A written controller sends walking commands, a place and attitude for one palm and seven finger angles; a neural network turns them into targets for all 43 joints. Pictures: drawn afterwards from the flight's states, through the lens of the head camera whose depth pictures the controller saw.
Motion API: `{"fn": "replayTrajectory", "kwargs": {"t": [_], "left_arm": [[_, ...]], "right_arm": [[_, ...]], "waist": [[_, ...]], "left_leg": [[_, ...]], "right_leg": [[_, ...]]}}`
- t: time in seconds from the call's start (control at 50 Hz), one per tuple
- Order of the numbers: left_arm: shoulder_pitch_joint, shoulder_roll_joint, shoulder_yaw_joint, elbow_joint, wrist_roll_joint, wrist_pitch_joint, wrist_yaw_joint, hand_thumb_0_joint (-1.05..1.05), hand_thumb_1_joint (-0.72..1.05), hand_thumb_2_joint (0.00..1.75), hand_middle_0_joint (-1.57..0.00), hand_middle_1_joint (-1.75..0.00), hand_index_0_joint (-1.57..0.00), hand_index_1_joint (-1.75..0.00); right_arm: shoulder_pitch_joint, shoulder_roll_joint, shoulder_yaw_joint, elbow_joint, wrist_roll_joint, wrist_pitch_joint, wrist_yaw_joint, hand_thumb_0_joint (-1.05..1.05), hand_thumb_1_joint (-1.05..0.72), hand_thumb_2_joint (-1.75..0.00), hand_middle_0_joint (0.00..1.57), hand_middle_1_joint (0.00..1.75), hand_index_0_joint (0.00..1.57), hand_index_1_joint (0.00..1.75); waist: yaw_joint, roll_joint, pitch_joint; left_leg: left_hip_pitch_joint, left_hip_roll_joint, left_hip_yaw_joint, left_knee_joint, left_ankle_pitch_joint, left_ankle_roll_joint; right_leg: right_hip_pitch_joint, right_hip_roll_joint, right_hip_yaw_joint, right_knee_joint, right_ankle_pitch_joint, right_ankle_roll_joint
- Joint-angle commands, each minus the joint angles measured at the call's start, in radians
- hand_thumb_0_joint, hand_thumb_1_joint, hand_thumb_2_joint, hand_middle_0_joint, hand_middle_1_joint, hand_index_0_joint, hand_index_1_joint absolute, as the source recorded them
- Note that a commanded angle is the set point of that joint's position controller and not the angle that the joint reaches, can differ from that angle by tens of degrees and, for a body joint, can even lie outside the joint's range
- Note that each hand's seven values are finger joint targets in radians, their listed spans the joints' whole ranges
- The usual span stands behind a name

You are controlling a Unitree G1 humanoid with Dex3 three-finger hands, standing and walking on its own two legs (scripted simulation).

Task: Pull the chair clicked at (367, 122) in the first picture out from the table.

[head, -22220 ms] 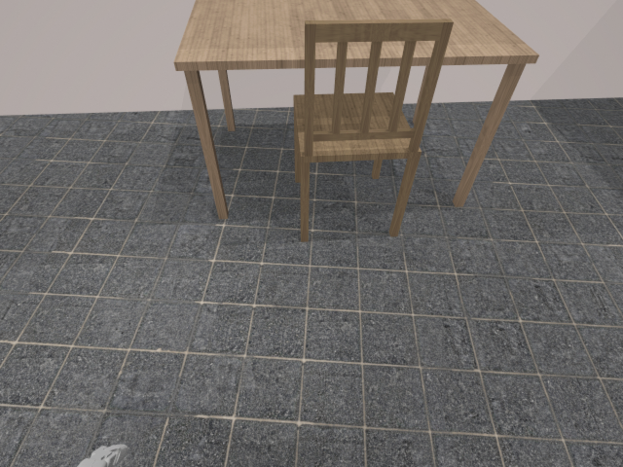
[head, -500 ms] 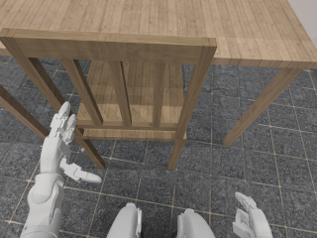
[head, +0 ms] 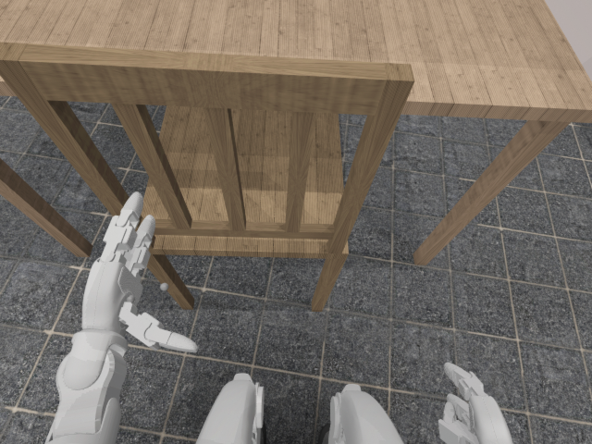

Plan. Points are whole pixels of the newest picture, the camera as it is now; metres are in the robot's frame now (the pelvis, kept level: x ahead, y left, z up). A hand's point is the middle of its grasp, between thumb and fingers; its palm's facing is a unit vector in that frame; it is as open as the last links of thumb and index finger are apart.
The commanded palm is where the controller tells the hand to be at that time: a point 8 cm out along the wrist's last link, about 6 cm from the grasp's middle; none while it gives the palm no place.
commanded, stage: aim the fingers beside a spindle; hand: left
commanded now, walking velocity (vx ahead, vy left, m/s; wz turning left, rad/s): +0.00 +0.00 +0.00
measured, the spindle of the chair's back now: (230, 178) +0.47 +0.11 +0.02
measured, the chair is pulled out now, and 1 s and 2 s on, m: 0.00 0.00 0.00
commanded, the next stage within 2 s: push the fingers through the gap in 1.72 s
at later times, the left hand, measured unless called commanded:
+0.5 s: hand (152, 279) +0.32 +0.20 +0.01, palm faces +0.04 -1.00 -0.02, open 17.0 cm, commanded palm +0.28 +0.24 +0.01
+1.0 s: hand (171, 289) +0.30 +0.16 +0.03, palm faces -0.02 -1.00 -0.02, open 17.0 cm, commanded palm +0.29 +0.24 +0.03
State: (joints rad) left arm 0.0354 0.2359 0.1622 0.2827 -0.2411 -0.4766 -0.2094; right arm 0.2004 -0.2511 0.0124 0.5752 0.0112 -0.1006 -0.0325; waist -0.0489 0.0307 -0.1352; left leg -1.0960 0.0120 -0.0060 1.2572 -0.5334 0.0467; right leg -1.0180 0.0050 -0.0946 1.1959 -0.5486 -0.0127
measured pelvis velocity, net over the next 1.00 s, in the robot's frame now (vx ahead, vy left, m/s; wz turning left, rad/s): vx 0.00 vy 0.00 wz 0.00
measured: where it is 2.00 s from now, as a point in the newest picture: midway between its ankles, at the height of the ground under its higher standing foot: outside the picture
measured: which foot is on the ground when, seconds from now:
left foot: down 0.00-1.00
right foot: down 0.00-1.00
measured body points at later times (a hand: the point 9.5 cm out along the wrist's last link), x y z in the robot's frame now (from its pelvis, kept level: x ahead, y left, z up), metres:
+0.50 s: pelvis +0.00 +0.00 +0.00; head +0.11 +0.02 +0.44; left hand +0.31 +0.25 +0.01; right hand +0.17 -0.24 -0.10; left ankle +0.03 +0.09 -0.63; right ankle +0.01 -0.12 -0.63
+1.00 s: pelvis +0.00 +0.00 +0.00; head +0.11 +0.02 +0.44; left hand +0.29 +0.22 +0.03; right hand +0.16 -0.25 -0.10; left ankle +0.03 +0.09 -0.63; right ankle +0.01 -0.12 -0.63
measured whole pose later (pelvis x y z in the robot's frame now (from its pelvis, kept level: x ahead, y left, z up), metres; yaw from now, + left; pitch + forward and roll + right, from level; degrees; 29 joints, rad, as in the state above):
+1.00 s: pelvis +0.00 +0.00 +0.00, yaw +0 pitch +21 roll -4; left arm 0.10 0.22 0.11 0.18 -0.21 -0.49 -0.15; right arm 0.20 -0.23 0.01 0.56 0.01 -0.09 -0.03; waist -0.05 0.03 -0.14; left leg -1.08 0.01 0.00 1.25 -0.53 0.05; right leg -1.01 0.00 -0.09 1.19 -0.55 -0.01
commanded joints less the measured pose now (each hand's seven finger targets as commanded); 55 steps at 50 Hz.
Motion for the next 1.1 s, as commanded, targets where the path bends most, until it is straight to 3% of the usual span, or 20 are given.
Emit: {"fn": "replayTrajectory", "kwargs": {"t": [0.0, 0.06, 0.1, 0.14, 0.24, 0.28, 0.36, 0.4, 0.46, 0.54, 0.58, 0.66, 0.74, 0.82, 0.88, 0.9, 0.96, 0.98, 1.02, 1.08], "left_arm": [[-0.137, 0.173, 0.090, -0.228, 0.008, -0.104, 0.053, 0.00, -0.50, 0.30, -0.06, -0.08, -0.06, -0.08], [-0.092, 0.127, 0.082, 0.042, 0.029, -0.028, 0.044, 0.00, -0.50, 0.30, -0.06, -0.08, -0.06, -0.08], [-0.100, 0.082, 0.041, 0.087, 0.020, 0.006, 0.016, 0.00, -0.50, 0.30, -0.06, -0.08, -0.06, -0.08], [-0.139, 0.105, 0.056, 0.020, 0.002, 0.005, -0.009, 0.00, -0.50, 0.30, -0.06, -0.08, -0.06, -0.08], [-0.181, 0.178, 0.057, -0.425, -0.012, -0.119, 0.015, 0.00, -0.50, 0.30, -0.06, -0.08, -0.06, -0.08], [-0.165, 0.202, 0.085, -0.424, -0.003, -0.134, 0.052, 0.00, -0.50, 0.30, -0.06, -0.08, -0.06, -0.08], [-0.096, 0.131, 0.078, -0.058, 0.024, -0.064, 0.057, 0.00, -0.50, 0.30, -0.06, -0.08, -0.06, -0.08], [-0.086, 0.078, 0.039, 0.054, 0.025, -0.021, 0.026, 0.00, -0.50, 0.30, -0.06, -0.08, -0.06, -0.08], [-0.129, 0.075, 0.016, 0.020, 0.005, 0.010, -0.028, 0.00, -0.50, 0.30, -0.06, -0.08, -0.06, -0.08], [-0.215, 0.198, 0.081, -0.358, -0.012, -0.084, -0.009, 0.00, -0.50, 0.30, -0.06, -0.08, -0.06, -0.08], [-0.199, 0.238, 0.108, -0.469, -0.006, -0.126, 0.039, 0.00, -0.50, 0.30, -0.06, -0.08, -0.06, -0.08], [-0.094, 0.172, 0.102, -0.225, 0.017, -0.095, 0.086, 0.00, -0.50, 0.30, -0.06, -0.08, -0.06, -0.08], [-0.053, 0.034, -0.004, 0.100, 0.022, 0.015, 0.015, 0.00, -0.50, 0.30, -0.06, -0.08, -0.06, -0.08], [-0.182, 0.089, -0.004, -0.094, 0.001, -0.004, -0.042, 0.00, -0.50, 0.30, -0.06, -0.08, -0.06, -0.08], [-0.251, 0.228, 0.084, -0.465, -0.006, -0.110, 0.018, 0.00, -0.50, 0.30, -0.06, -0.08, -0.06, -0.08], [-0.189, 0.211, 0.070, -0.507, 0.000, -0.132, 0.047, 0.00, -0.50, 0.30, -0.06, -0.08, -0.06, -0.08], [-0.111, 0.238, 0.137, -0.402, 0.021, -0.140, 0.123, 0.00, -0.50, 0.30, -0.06, -0.08, -0.06, -0.08], [-0.112, 0.194, 0.117, -0.274, 0.035, -0.118, 0.129, 0.00, -0.50, 0.30, -0.06, -0.08, -0.06, -0.08], [-0.096, 0.110, 0.064, -0.013, 0.052, -0.060, 0.107, 0.00, -0.50, 0.30, -0.06, -0.08, -0.06, -0.08], [-0.121, 0.033, -0.008, 0.163, 0.032, 0.023, 0.018, 0.00, -0.50, 0.30, -0.06, -0.08, -0.06, -0.08]], "right_arm": [[0.012, -0.138, -0.058, -0.104, -0.007, -0.050, -0.001, 0.00, -0.90, -0.90, 0.20, 0.30, 0.20, 0.30], [0.017, -0.153, -0.057, -0.095, -0.001, -0.017, 0.009, 0.00, -0.90, -0.90, 0.20, 0.30, 0.20, 0.30], [0.006, -0.161, -0.056, -0.123, 0.010, -0.003, 0.013, 0.00, -0.90, -0.90, 0.20, 0.30, 0.20, 0.30], [0.004, -0.163, -0.060, -0.146, 0.015, -0.002, 0.008, 0.00, -0.90, -0.90, 0.20, 0.30, 0.20, 0.30], [0.009, -0.134, -0.060, -0.165, 0.002, -0.041, 0.000, 0.00, -0.90, -0.90, 0.20, 0.30, 0.20, 0.30], [0.018, -0.134, -0.058, -0.135, -0.007, -0.047, -0.004, 0.00, -0.90, -0.90, 0.20, 0.30, 0.20, 0.30], [0.019, -0.145, -0.056, -0.088, -0.005, -0.025, 0.003, 0.00, -0.90, -0.90, 0.20, 0.30, 0.20, 0.30], [0.011, -0.157, -0.058, -0.101, 0.004, -0.009, 0.008, 0.00, -0.90, -0.90, 0.20, 0.30, 0.20, 0.30], [0.001, -0.162, -0.060, -0.141, 0.018, -0.002, 0.006, 0.00, -0.90, -0.90, 0.20, 0.30, 0.20, 0.30], [-0.002, -0.142, -0.062, -0.171, 0.007, -0.027, -0.005, 0.00, -0.90, -0.90, 0.20, 0.30, 0.20, 0.30], [0.012, -0.133, -0.057, -0.153, -0.002, -0.040, -0.008, 0.00, -0.90, -0.90, 0.20, 0.30, 0.20, 0.30], [0.012, -0.132, -0.053, -0.107, -0.010, -0.033, 0.004, 0.00, -0.90, -0.90, 0.20, 0.30, 0.20, 0.30], [0.006, -0.162, -0.056, -0.116, 0.013, 0.002, 0.015, 0.00, -0.90, -0.90, 0.20, 0.30, 0.20, 0.30], [0.000, -0.161, -0.065, -0.162, 0.022, -0.006, 0.003, 0.00, -0.90, -0.90, 0.20, 0.30, 0.20, 0.30], [0.013, -0.143, -0.065, -0.167, 0.003, -0.036, -0.008, 0.00, -0.90, -0.90, 0.20, 0.30, 0.20, 0.30], [0.019, -0.129, -0.059, -0.159, -0.002, -0.045, -0.008, 0.00, -0.90, -0.90, 0.20, 0.30, 0.20, 0.30], [0.016, -0.121, -0.054, -0.120, -0.014, -0.043, -0.003, 0.00, -0.90, -0.90, 0.20, 0.30, 0.20, 0.30], [0.006, -0.120, -0.052, -0.107, -0.013, -0.033, 0.004, 0.00, -0.90, -0.90, 0.20, 0.30, 0.20, 0.30], [0.003, -0.136, -0.053, -0.087, -0.008, -0.011, 0.013, 0.00, -0.90, -0.90, 0.20, 0.30, 0.20, 0.30], [-0.003, -0.167, -0.048, -0.117, 0.022, 0.008, 0.017, 0.00, -0.90, -0.90, 0.20, 0.30, 0.20, 0.30]], "waist": [[-0.002, 0.077, -0.393], [-0.015, -0.022, -0.221], [-0.012, -0.051, -0.225], [-0.002, -0.028, -0.294], [0.029, 0.168, -0.537], [0.015, 0.137, -0.502], [-0.031, -0.013, -0.251], [-0.027, -0.044, -0.214], [-0.010, 0.001, -0.285], [0.031, 0.133, -0.520], [0.035, 0.176, -0.543], [-0.005, 0.066, -0.359], [-0.029, -0.073, -0.196], [-0.006, 0.018, -0.350], [0.038, 0.160, -0.562], [0.039, 0.188, -0.570], [0.026, 0.132, -0.459], [0.002, 0.081, -0.370], [-0.032, -0.024, -0.212], [-0.036, -0.085, -0.168]], "left_leg": [[0.398, 0.021, -0.082, -0.192, 0.411, -0.037], [0.230, 0.008, -0.069, -0.195, 0.224, -0.031], [0.191, -0.003, -0.056, -0.193, 0.171, -0.025], [0.215, -0.004, -0.051, -0.191, 0.193, -0.021], [0.508, 0.020, -0.073, -0.197, 0.471, -0.042], [0.503, 0.027, -0.088, -0.196, 0.503, -0.048], [0.275, 0.016, -0.082, -0.184, 0.284, -0.031], [0.213, 0.006, -0.072, -0.183, 0.192, -0.031], [0.233, -0.002, -0.060, -0.186, 0.205, -0.024], [0.438, 0.010, -0.065, -0.186, 0.405, -0.032], [0.516, 0.020, -0.081, -0.197, 0.487, -0.050], [0.378, 0.022, -0.091, -0.195, 0.398, -0.043], [0.185, 0.000, -0.068, -0.191, 0.160, -0.029], [0.272, 0.000, -0.059, -0.184, 0.227, -0.020], [0.494, 0.014, -0.077, -0.195, 0.429, -0.041], [0.546, 0.018, -0.081, -0.201, 0.494, -0.053], [0.469, 0.022, -0.087, -0.200, 0.501, -0.055], [0.389, 0.018, -0.080, -0.189, 0.418, -0.045], [0.224, 0.008, -0.070, -0.174, 0.222, -0.035], [0.147, -0.012, -0.050, -0.180, 0.095, -0.020]], "right_leg": [[0.108, 0.011, 0.022, -0.132, 0.268, -0.013], [0.064, 0.018, 0.019, -0.146, 0.167, -0.012], [0.084, 0.016, 0.026, -0.154, 0.144, -0.013], [0.125, 0.012, 0.036, -0.157, 0.169, -0.015], [0.156, 0.011, 0.035, -0.138, 0.300, -0.022], [0.129, 0.014, 0.028, -0.131, 0.302, -0.020], [0.059, 0.020, 0.014, -0.142, 0.198, -0.011], [0.045, 0.019, 0.014, -0.141, 0.149, -0.012], [0.099, 0.013, 0.028, -0.149, 0.170, -0.019], [0.179, 0.009, 0.045, -0.141, 0.287, -0.022], [0.144, 0.014, 0.035, -0.132, 0.299, -0.025], [0.096, 0.018, 0.015, -0.134, 0.247, -0.016], [0.059, 0.019, 0.014, -0.153, 0.136, -0.012], [0.128, 0.009, 0.038, -0.156, 0.187, -0.019], [0.161, 0.010, 0.043, -0.137, 0.274, -0.026], [0.144, 0.012, 0.035, -0.134, 0.293, -0.028], [0.129, 0.016, 0.026, -0.127, 0.301, -0.022], [0.107, 0.015, 0.024, -0.127, 0.272, -0.016], [0.049, 0.020, 0.020, -0.137, 0.167, -0.009], [0.062, 0.018, 0.034, -0.173, 0.086, -0.012]]}}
